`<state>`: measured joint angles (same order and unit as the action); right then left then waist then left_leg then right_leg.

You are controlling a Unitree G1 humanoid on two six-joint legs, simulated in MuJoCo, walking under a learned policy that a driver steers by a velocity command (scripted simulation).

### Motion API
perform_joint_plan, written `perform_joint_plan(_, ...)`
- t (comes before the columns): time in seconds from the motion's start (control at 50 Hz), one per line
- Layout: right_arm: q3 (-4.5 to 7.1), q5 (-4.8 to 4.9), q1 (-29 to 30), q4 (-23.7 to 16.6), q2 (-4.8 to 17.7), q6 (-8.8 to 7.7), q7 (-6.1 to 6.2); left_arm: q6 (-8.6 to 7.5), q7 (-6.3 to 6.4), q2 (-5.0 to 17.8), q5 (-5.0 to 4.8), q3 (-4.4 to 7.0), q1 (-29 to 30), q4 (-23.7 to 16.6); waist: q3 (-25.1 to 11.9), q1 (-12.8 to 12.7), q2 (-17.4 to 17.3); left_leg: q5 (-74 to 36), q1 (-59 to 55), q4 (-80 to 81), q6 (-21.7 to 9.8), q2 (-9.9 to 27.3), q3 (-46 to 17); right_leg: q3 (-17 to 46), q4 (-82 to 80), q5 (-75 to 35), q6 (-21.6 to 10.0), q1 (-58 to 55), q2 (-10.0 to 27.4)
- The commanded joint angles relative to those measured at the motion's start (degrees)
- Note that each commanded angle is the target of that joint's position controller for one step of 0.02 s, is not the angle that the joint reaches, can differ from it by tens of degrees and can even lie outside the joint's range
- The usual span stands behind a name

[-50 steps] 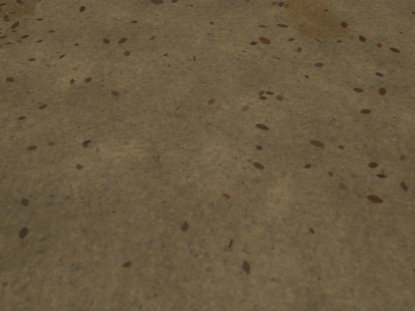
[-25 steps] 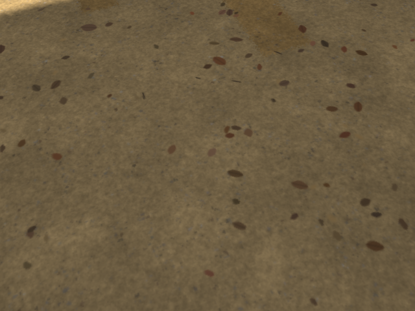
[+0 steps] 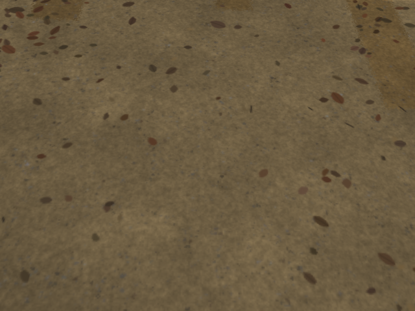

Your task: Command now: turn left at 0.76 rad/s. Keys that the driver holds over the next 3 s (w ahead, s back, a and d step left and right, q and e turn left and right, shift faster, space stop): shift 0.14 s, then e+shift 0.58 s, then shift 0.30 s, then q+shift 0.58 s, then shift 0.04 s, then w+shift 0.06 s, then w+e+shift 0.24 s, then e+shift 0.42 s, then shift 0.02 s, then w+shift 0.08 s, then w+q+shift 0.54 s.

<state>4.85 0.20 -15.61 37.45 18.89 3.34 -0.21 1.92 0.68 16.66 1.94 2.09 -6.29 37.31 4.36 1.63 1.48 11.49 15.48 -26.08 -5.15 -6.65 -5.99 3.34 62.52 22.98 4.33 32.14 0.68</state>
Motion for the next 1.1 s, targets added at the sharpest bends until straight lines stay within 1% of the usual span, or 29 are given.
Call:
perform_joint_plan(0.02,2.54,-0.43,-1.5,-3.4,9.3,-0.78,0.44,-0.02,0.17,4.6,-0.45,0.86,-1.7,-2.9,-9.6,-0.1,-6.2,-31.1,-11.5,3.7,-7.5,13.4,-14.4,-0.9,-3.3,-1.8,0.6,3.8,-0.4)
perform_joint_plan(0.14,1.64,-1.40,-1.4,-3.5,8.6,-0.31,0.53,-0.08,0.45,5.3,-0.78,0.49,0.1,-3.1,-8.7,1.7,-8.3,-26.0,-8.9,3.0,-7.0,13.9,-17.3,-0.9,-11.4,-1.8,-1.1,-1.4,-0.3)
perform_joint_plan(0.22,-1.16,-2.09,2.0,-3.0,3.4,-0.70,0.69,-0.23,0.26,3.6,-1.68,-0.39,-3.0,-1.1,-9.3,0.4,-8.9,-25.8,-5.3,2.8,-5.2,14.2,-14.2,-2.7,-23.5,-1.4,-3.4,-14.3,0.1)
perform_joint_plan(0.26,-1.89,-1.56,3.5,-2.2,3.6,-0.98,1.21,-0.47,0.24,2.5,-1.60,-0.78,-5.0,-0.1,-7.6,-2.0,-7.9,-17.1,-1.3,1.4,-2.6,13.2,-11.8,-2.9,-38.5,-10.7,-4.9,-24.2,-1.3)
perform_joint_plan(0.28,-1.66,-1.90,1.8,-1.8,4.5,-1.30,1.53,-1.05,0.40,4.8,-0.93,-0.36,-3.6,-0.7,-6.5,-1.0,-5.2,-11.2,0.2,-0.5,-0.3,11.5,-11.0,3.0,-41.8,-14.9,-6.1,-25.7,0.9)
perform_joint_plan(0.3,-1.46,-2.39,-0.4,-2.6,4.3,-1.42,1.83,-1.72,0.36,10.2,-0.18,0.48,-4.4,-1.7,-7.3,0.6,4.7,-1.0,1.7,-9.5,1.9,6.6,-5.5,16.8,-44.8,-25.1,-8.7,-26.3,11.2)
perform_joint_plan(0.32,-1.36,-1.72,-0.6,-3.2,4.9,-0.79,2.07,-1.58,-0.34,13.4,-1.09,1.73,-4.0,-0.8,-5.3,1.4,11.1,13.6,3.9,-10.7,3.9,0.5,1.8,24.8,-44.3,-35.1,-16.9,-21.9,16.8)
perform_joint_plan(0.34,-1.13,-1.61,1.7,-3.3,6.4,-0.75,2.42,-1.54,-1.05,12.1,-1.18,2.04,-7.5,-0.2,-4.5,-1.1,11.5,19.2,6.4,-15.9,4.4,0.8,2.4,28.7,-45.1,-36.7,-19.6,-22.7,17.2)
perform_joint_plan(0.36,-1.02,-1.43,4.6,-4.0,6.3,-1.07,2.24,-1.55,-1.34,11.8,-1.30,2.42,-9.7,0.7,-4.3,-2.6,10.3,20.7,10.1,-21.4,4.7,0.2,2.0,28.3,-45.0,-34.4,-19.6,-24.7,15.4)
perform_joint_plan(0.38,-1.09,-1.48,5.7,-4.0,5.6,-1.18,1.95,-1.27,-1.18,11.6,-1.36,2.84,-9.7,1.1,-4.2,-2.5,7.2,19.3,12.1,-25.9,5.6,0.8,1.2,25.8,-44.3,-31.7,-18.5,-25.2,12.7)
perform_joint_plan(0.44,-1.57,-1.45,5.6,-4.1,3.5,-1.06,1.27,-0.53,-0.66,11.0,-1.92,3.87,-6.9,0.3,-6.4,-1.1,5.7,14.7,12.8,-27.4,7.6,2.1,1.3,21.0,-43.0,-30.6,-15.7,-24.8,6.9)
perform_joint_plan(0.48,-1.98,-1.40,7.1,-4.6,2.6,-1.03,1.36,-0.03,-0.95,10.3,-1.74,4.32,-7.4,0.0,-8.0,-2.1,5.8,14.2,12.7,-24.7,8.3,1.7,2.2,21.7,-42.6,-27.0,-15.5,-25.3,5.4)
perform_joint_plan(0.56,-2.44,-1.01,8.5,-5.4,2.5,-1.67,1.65,0.67,-1.61,11.3,-1.26,5.68,-8.5,-0.3,-9.2,-3.6,7.4,13.7,9.5,-16.3,7.3,0.9,1.4,27.4,-42.4,-19.7,-15.5,-24.2,4.7)
perform_joint_plan(0.6,-2.30,-0.79,6.7,-5.0,3.3,-2.18,2.13,0.88,-1.85,11.7,-1.20,6.07,-6.8,-0.9,-9.3,-2.8,8.3,12.3,4.8,-10.6,6.3,0.2,1.3,29.6,-42.1,-19.0,-13.9,-21.5,3.9)
perform_joint_plan(0.64,-2.18,-0.84,1.7,-3.4,3.4,-2.86,2.90,1.04,-1.90,11.4,-1.71,6.08,-2.9,-1.9,-9.0,0.7,7.9,6.2,-6.2,2.5,5.0,0.2,1.6,28.8,-40.4,-13.8,-9.9,-14.3,0.8)
perform_joint_plan(0.66,-1.45,-1.34,-0.3,-2.7,6.3,-3.35,3.47,0.76,-1.63,9.3,-2.00,5.58,-3.0,-2.5,-9.1,1.0,3.6,6.5,-13.1,10.0,3.4,6.6,-3.6,25.4,-36.5,-4.3,-6.4,-7.8,-3.0)
perform_joint_plan(0.68,-0.27,-1.94,1.5,-4.1,12.5,-3.14,3.66,0.40,-1.39,4.3,-2.29,4.47,-6.5,-3.6,-10.3,-1.3,-11.8,16.1,-17.8,16.1,-1.7,24.0,-21.4,12.6,-21.7,8.5,-2.8,0.8,-11.3)
perform_joint_plan(0.7,-0.13,-2.60,6.0,-5.0,13.0,-2.67,3.18,0.43,-0.96,8.9,0.09,5.35,-6.3,-2.8,-6.0,-1.7,-11.7,14.1,-8.1,17.1,-6.5,29.6,-25.9,4.8,-10.3,8.8,-2.0,3.9,-10.1)
perform_joint_plan(0.72,-1.19,-2.70,6.8,-5.3,8.6,-2.67,2.93,0.63,-1.30,11.5,0.53,6.10,-4.9,-2.4,-3.9,-2.7,-7.6,6.6,-4.1,15.0,-7.3,27.5,-20.5,4.1,-3.5,5.5,-2.2,1.3,-5.7)
perform_joint_plan(0.74,-2.07,-2.42,8.2,-5.2,5.4,-2.88,2.61,0.98,-1.95,10.8,0.36,6.07,-6.1,-1.3,-2.9,-3.8,-5.9,-0.5,-1.8,13.1,-6.3,23.2,-14.0,3.5,0.5,2.6,-2.4,-0.7,-5.4)
perform_joint_plan(0.76,-2.37,-2.22,9.1,-5.2,4.6,-3.13,2.47,1.41,-2.64,9.6,0.03,5.75,-8.0,-0.4,-3.5,-4.7,-6.9,-6.7,-2.5,11.6,-5.2,19.9,-8.8,2.7,3.9,0.5,-2.2,-1.4,-5.3)
perform_joint_plan(0.8,-2.30,-2.07,7.1,-4.7,4.6,-3.59,2.59,1.85,-3.60,8.3,-0.95,4.92,-8.9,0.2,-4.9,-3.9,-9.0,-19.5,-5.9,8.7,-5.4,17.9,-3.8,0.8,5.7,0.1,-1.5,-0.8,-5.5)
perform_joint_plan(0.88,-1.31,-1.66,-0.3,-1.9,6.2,-3.98,2.30,2.18,-3.40,6.2,-1.24,3.42,-3.2,-1.4,-5.8,0.0,-10.3,-28.2,-14.3,5.5,-6.9,19.9,-3.5,1.1,-3.8,2.6,-1.3,0.4,-5.9)
perform_joint_plan(0.98,-0.88,-1.75,-0.4,-0.5,7.0,-3.53,1.13,2.30,-2.44,4.1,-1.94,1.75,-1.4,-1.5,-7.0,0.5,-13.8,-30.4,-10.7,2.8,-6.7,19.4,-1.3,-3.8,-22.3,5.9,-3.2,-12.8,-5.7)
perform_joint_plan(1.02,-0.83,-1.17,-0.5,0.6,7.0,-2.93,0.93,1.83,-1.87,3.2,-1.94,1.26,-3.6,-0.4,-7.0,-1.2,-13.1,-31.7,-9.3,-0.3,-5.3,18.4,-0.3,-5.2,-35.0,-2.1,-4.6,-18.9,-5.7)
perform_joint_plan(1.04,-1.67,-0.64,-0.8,1.4,5.0,-2.88,0.81,1.25,-1.35,1.9,-1.33,0.55,-5.1,0.7,-7.0,-2.4,-10.6,-28.0,-4.5,-1.3,-2.7,17.2,0.0,-3.5,-47.7,-13.6,-5.5,-27.2,-4.0)
perform_joint_plan(1.06,-3.00,-0.54,-3.2,1.7,1.2,-3.35,0.44,0.42,-0.66,2.8,-0.02,0.18,-6.4,1.5,-9.8,-1.6,-5.7,-17.0,2.7,-1.7,1.2,15.7,0.3,4.2,-50.9,-19.8,-6.8,-38.9,3.6)
perform_joint_plan(1.08,-4.20,-0.36,-5.7,0.3,-3.0,-3.82,-0.27,-0.28,-0.02,7.1,0.29,0.36,-5.1,0.6,-10.1,0.6,6.8,8.3,9.9,-4.1,4.3,10.4,4.1,16.1,-46.6,-38.4,-10.9,-42.4,17.5)
perform_joint_plan(1.1,-3.27,-0.23,-2.3,1.1,1.0,-2.71,0.28,-0.61,0.45,6.7,-0.54,0.74,-3.4,1.2,-7.9,-2.1,7.3,18.0,2.8,-7.9,4.6,9.4,4.6,11.2,-43.5,-40.2,-15.7,-30.1,18.3)
